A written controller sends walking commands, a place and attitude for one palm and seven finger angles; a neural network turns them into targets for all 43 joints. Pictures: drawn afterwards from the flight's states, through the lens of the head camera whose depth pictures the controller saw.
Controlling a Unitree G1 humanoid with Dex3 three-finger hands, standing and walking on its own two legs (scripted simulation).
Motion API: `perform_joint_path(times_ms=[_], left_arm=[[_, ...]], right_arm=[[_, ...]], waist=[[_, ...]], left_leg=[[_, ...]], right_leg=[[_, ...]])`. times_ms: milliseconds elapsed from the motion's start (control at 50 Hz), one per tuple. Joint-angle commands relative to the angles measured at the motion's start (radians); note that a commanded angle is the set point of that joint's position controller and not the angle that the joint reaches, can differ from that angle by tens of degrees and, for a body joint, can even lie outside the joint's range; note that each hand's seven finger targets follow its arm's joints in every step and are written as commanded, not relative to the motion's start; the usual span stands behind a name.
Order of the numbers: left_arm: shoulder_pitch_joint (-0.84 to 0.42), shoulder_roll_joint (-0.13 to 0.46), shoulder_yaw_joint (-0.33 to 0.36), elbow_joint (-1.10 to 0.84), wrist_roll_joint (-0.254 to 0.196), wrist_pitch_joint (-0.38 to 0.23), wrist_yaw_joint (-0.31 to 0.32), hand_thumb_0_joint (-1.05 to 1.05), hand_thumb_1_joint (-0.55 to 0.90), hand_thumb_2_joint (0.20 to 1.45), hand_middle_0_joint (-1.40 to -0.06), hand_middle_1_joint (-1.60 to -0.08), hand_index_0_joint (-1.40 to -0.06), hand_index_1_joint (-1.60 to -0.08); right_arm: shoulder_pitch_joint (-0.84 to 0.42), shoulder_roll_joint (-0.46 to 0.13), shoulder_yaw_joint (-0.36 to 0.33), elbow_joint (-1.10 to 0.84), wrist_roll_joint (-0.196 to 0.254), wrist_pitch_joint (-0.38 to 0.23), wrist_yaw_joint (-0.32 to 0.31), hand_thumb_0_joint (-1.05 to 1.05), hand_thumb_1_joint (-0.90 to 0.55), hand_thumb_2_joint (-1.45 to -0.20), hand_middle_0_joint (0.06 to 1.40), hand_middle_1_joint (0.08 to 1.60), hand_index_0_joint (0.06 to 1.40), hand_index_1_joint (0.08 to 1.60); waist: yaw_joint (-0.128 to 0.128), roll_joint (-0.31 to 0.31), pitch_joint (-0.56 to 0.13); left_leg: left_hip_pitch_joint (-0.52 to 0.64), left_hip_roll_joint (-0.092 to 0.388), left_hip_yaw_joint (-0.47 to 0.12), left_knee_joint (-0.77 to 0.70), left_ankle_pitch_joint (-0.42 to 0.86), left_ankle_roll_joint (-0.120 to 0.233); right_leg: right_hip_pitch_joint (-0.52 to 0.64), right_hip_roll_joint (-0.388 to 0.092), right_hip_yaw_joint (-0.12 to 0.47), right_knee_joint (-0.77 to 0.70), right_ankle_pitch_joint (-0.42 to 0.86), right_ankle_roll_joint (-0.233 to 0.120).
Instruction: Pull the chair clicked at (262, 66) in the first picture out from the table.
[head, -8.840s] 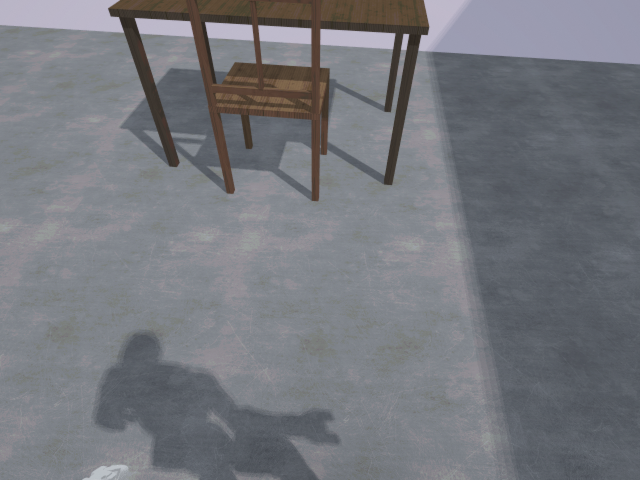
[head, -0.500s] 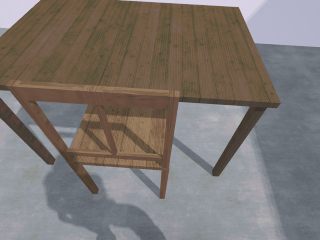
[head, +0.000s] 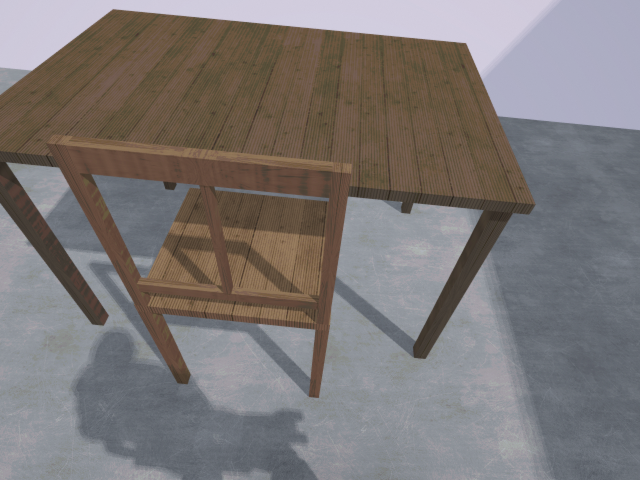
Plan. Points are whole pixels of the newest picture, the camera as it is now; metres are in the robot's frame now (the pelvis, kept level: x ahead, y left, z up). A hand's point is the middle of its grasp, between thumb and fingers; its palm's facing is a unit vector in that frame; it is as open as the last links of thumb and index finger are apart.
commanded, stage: come to a stop and stand still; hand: left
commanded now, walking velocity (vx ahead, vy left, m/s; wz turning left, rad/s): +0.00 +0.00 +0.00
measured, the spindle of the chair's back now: (219, 243) +0.51 +0.22 -0.07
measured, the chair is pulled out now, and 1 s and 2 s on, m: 0.00 0.00 0.00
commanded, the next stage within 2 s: look again from close up in 0.46 s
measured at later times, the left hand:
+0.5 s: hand out of the picture -0.03 +0.19 -0.17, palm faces +0.01 -0.98 -0.19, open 7.3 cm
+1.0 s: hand out of the picture +0.01 +0.18 -0.17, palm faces +0.00 -0.98 -0.20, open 7.3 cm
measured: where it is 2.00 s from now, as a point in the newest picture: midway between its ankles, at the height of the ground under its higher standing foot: outside the picture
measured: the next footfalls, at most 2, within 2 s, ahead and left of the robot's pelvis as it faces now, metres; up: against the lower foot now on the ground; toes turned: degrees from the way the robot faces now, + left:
right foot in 1.90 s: +0.10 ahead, -0.10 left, +0.00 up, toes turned -3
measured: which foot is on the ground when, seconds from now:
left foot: down 0.00-1.00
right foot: down 0.00-1.00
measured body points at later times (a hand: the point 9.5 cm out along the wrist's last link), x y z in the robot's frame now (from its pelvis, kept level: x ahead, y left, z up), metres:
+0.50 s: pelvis -0.02 +0.01 +0.01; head +0.01 +0.03 +0.45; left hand -0.03 +0.24 -0.16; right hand -0.02 -0.21 -0.15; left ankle -0.01 +0.12 -0.73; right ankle +0.01 -0.15 -0.73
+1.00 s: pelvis +0.00 +0.01 +0.01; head +0.01 +0.01 +0.46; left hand +0.01 +0.23 -0.15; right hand -0.01 -0.21 -0.15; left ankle -0.01 +0.12 -0.73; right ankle +0.01 -0.15 -0.73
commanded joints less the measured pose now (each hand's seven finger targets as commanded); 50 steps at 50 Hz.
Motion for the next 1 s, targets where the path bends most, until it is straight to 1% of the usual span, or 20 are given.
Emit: perform_joint_path(times_ms=[0, 40, 100, 160, 220, 260, 320, 340, 380, 420, 520, 560, 600, 700, 780, 800, 880, 940, 960, 980], left_arm=[[0.031, 0.123, 0.026, -0.051, 0.001, -0.025, 0.0, 0.0, 0.9, 0.9, -0.2, -0.3, -0.2, -0.3], [0.054, 0.117, 0.022, -0.041, 0.003, -0.029, -0.001, 0.0, 0.9, 0.9, -0.2, -0.3, -0.2, -0.3], [0.073, 0.108, 0.022, -0.019, 0.001, -0.032, -0.001, 0.0, 0.9, 0.9, -0.2, -0.3, -0.2, -0.3], [0.094, 0.096, 0.023, -0.002, 0.003, -0.033, 0.0, 0.0, 0.9, 0.9, -0.2, -0.3, -0.2, -0.3], [0.109, 0.085, 0.021, 0.02, 0.001, -0.036, 0.001, 0.0, 0.9, 0.9, -0.2, -0.3, -0.2, -0.3], [0.12, 0.08, 0.02, 0.032, 0.002, -0.034, 0.001, 0.0, 0.9, 0.9, -0.2, -0.3, -0.2, -0.3], [0.13, 0.072, 0.02, 0.051, 0.0, -0.037, 0.002, 0.0, 0.9, 0.9, -0.2, -0.3, -0.2, -0.3], [0.13, 0.071, 0.02, 0.053, 0.001, -0.036, 0.002, 0.0, 0.9, 0.9, -0.2, -0.3, -0.2, -0.3], [0.134, 0.065, 0.02, 0.063, 0.0, -0.037, 0.003, 0.0, 0.9, 0.9, -0.2, -0.3, -0.2, -0.3], [0.14, 0.059, 0.021, 0.073, -0.001, -0.04, 0.003, 0.0, 0.9, 0.9, -0.2, -0.3, -0.2, -0.3], [0.137, 0.05, 0.024, 0.086, -0.003, -0.044, 0.006, 0.0, 0.9, 0.9, -0.2, -0.3, -0.2, -0.3], [0.129, 0.049, 0.025, 0.085, -0.002, -0.042, 0.008, 0.0, 0.9, 0.9, -0.2, -0.3, -0.2, -0.3], [0.122, 0.045, 0.028, 0.084, -0.002, -0.041, 0.008, 0.0, 0.9, 0.9, -0.2, -0.3, -0.2, -0.3], [0.111, 0.045, 0.031, 0.082, -0.001, -0.04, 0.008, 0.0, 0.9, 0.9, -0.2, -0.3, -0.2, -0.3], [0.106, 0.044, 0.032, 0.08, -0.001, -0.044, 0.007, 0.0, 0.9, 0.9, -0.2, -0.3, -0.2, -0.3], [0.104, 0.043, 0.033, 0.081, -0.001, -0.044, 0.007, 0.0, 0.9, 0.9, -0.2, -0.3, -0.2, -0.3], [0.104, 0.046, 0.033, 0.084, -0.002, -0.046, 0.007, 0.0, 0.9, 0.9, -0.2, -0.3, -0.2, -0.3], [0.098, 0.047, 0.032, 0.088, -0.002, -0.045, 0.006, 0.0, 0.9, 0.9, -0.2, -0.3, -0.2, -0.3], [0.098, 0.043, 0.032, 0.091, -0.002, -0.045, 0.007, 0.0, 0.9, 0.9, -0.2, -0.3, -0.2, -0.3], [0.095, 0.044, 0.033, 0.092, -0.001, -0.044, 0.007, 0.0, 0.9, 0.9, -0.2, -0.3, -0.2, -0.3]], right_arm=[[0.032, -0.113, -0.017, -0.04, -0.001, -0.013, 0.003, 0.0, -0.9, -0.9, 0.2, 0.3, 0.2, 0.3], [0.047, -0.109, -0.014, -0.029, 0.0, -0.014, 0.004, 0.0, -0.9, -0.9, 0.2, 0.3, 0.2, 0.3], [0.061, -0.098, -0.014, -0.009, 0.002, -0.014, 0.004, 0.0, -0.9, -0.9, 0.2, 0.3, 0.2, 0.3], [0.085, -0.084, -0.017, 0.014, 0.004, -0.017, 0.003, 0.0, -0.9, -0.9, 0.2, 0.3, 0.2, 0.3], [0.1, -0.079, -0.015, 0.037, 0.005, -0.02, 0.002, 0.0, -0.9, -0.9, 0.2, 0.3, 0.2, 0.3], [0.109, -0.077, -0.014, 0.048, 0.006, -0.02, 0.002, 0.0, -0.9, -0.9, 0.2, 0.3, 0.2, 0.3], [0.127, -0.07, -0.011, 0.068, 0.008, -0.022, 0.0, 0.0, -0.9, -0.9, 0.2, 0.3, 0.2, 0.3], [0.131, -0.07, -0.01, 0.073, 0.008, -0.021, 0.0, 0.0, -0.9, -0.9, 0.2, 0.3, 0.2, 0.3], [0.137, -0.064, -0.009, 0.084, 0.008, -0.022, -0.001, 0.0, -0.9, -0.9, 0.2, 0.3, 0.2, 0.3], [0.152, -0.058, -0.008, 0.096, 0.009, -0.025, -0.002, 0.0, -0.9, -0.9, 0.2, 0.3, 0.2, 0.3], [0.164, -0.041, -0.005, 0.12, 0.01, -0.028, -0.005, 0.0, -0.9, -0.9, 0.2, 0.3, 0.2, 0.3], [0.165, -0.037, -0.005, 0.124, 0.01, -0.025, -0.004, 0.0, -0.9, -0.9, 0.2, 0.3, 0.2, 0.3], [0.167, -0.032, -0.006, 0.126, 0.009, -0.023, -0.004, 0.0, -0.9, -0.9, 0.2, 0.3, 0.2, 0.3], [0.167, -0.025, -0.006, 0.133, 0.007, -0.019, -0.003, 0.0, -0.9, -0.9, 0.2, 0.3, 0.2, 0.3], [0.172, -0.027, -0.005, 0.137, 0.007, -0.025, -0.004, 0.0, -0.9, -0.9, 0.2, 0.3, 0.2, 0.3], [0.166, -0.027, -0.004, 0.136, 0.008, -0.025, -0.004, 0.0, -0.9, -0.9, 0.2, 0.3, 0.2, 0.3], [0.168, -0.029, -0.003, 0.14, 0.009, -0.027, -0.005, 0.0, -0.9, -0.9, 0.2, 0.3, 0.2, 0.3], [0.166, -0.033, -0.001, 0.146, 0.01, -0.027, -0.006, 0.0, -0.9, -0.9, 0.2, 0.3, 0.2, 0.3], [0.161, -0.031, -0.001, 0.147, 0.01, -0.028, -0.007, 0.0, -0.9, -0.9, 0.2, 0.3, 0.2, 0.3], [0.163, -0.031, 0.001, 0.148, 0.009, -0.027, -0.007, 0.0, -0.9, -0.9, 0.2, 0.3, 0.2, 0.3]], waist=[[-0.012, 0.073, 0.04], [-0.008, 0.056, 0.008], [-0.01, 0.043, 0.03], [-0.008, 0.044, 0.02], [-0.008, 0.048, 0.024], [-0.004, 0.049, 0.035], [-0.006, 0.061, 0.025], [-0.004, 0.052, 0.036], [-0.003, 0.046, 0.042], [-0.005, 0.052, 0.017], [-0.004, 0.038, 0.01], [-0.005, 0.015, 0.039], [-0.008, 0.028, 0.046], [-0.009, 0.022, 0.064], [-0.01, 0.036, 0.02], [-0.009, 0.035, 0.029], [-0.009, 0.014, 0.01], [-0.009, 0.019, 0.013], [-0.009, 0.038, 0.019], [-0.01, 0.029, 0.023]], left_leg=[[-0.065, 0.05, -0.086, -0.184, -0.008, 0.032], [-0.046, 0.051, -0.085, -0.189, -0.003, 0.035], [-0.061, 0.047, -0.09, -0.197, -0.02, 0.034], [-0.06, 0.052, -0.094, -0.216, -0.023, 0.037], [-0.062, 0.055, -0.095, -0.224, -0.007, 0.038], [-0.069, 0.057, -0.101, -0.242, -0.033, 0.04], [-0.06, 0.06, -0.096, -0.243, -0.002, 0.04], [-0.066, 0.062, -0.098, -0.251, -0.016, 0.04], [-0.066, 0.059, -0.094, -0.247, -0.001, 0.04], [-0.044, 0.058, -0.089, -0.237, 0.039, 0.04], [-0.019, 0.054, -0.068, -0.208, 0.128, 0.037], [-0.033, 0.051, -0.064, -0.208, 0.097, 0.033], [-0.034, 0.05, -0.065, -0.214, 0.077, 0.033], [-0.047, 0.046, -0.061, -0.219, 0.032, 0.03], [-0.011, 0.053, -0.056, -0.211, 0.108, 0.032], [-0.014, 0.053, -0.055, -0.21, 0.116, 0.031], [0.007, 0.053, -0.049, -0.199, 0.166, 0.029], [0.016, 0.057, -0.049, -0.205, 0.18, 0.029], [0.018, 0.058, -0.049, -0.209, 0.183, 0.029], [0.016, 0.059, -0.05, -0.211, 0.181, 0.028]], right_leg=[[-0.044, -0.029, 0.054, -0.134, -0.03, -0.039], [-0.019, -0.031, 0.054, -0.144, -0.021, -0.04], [-0.035, -0.038, 0.057, -0.156, -0.031, -0.037], [-0.02, -0.037, 0.046, -0.153, -0.019, -0.035], [-0.018, -0.041, 0.043, -0.145, 0.007, -0.034], [-0.015, -0.04, 0.037, -0.146, -0.005, -0.032], [-0.002, -0.043, 0.036, -0.137, 0.032, -0.033], [-0.002, -0.039, 0.033, -0.137, 0.023, -0.032], [0.0, -0.044, 0.036, -0.136, 0.037, -0.032], [0.012, -0.047, 0.037, -0.13, 0.067, -0.035], [0.021, -0.055, 0.046, -0.124, 0.127, -0.036], [0.008, -0.055, 0.056, -0.136, 0.096, -0.037], [-0.004, -0.052, 0.059, -0.135, 0.079, -0.039], [-0.019, -0.052, 0.072, -0.151, 0.031, -0.042], [0.004, -0.051, 0.065, -0.133, 0.103, -0.041], [0.004, -0.052, 0.066, -0.133, 0.112, -0.04], [0.022, -0.055, 0.07, -0.131, 0.156, -0.041], [0.022, -0.052, 0.067, -0.128, 0.163, -0.039], [0.018, -0.052, 0.069, -0.13, 0.165, -0.039], [0.021, -0.051, 0.066, -0.13, 0.162, -0.038]])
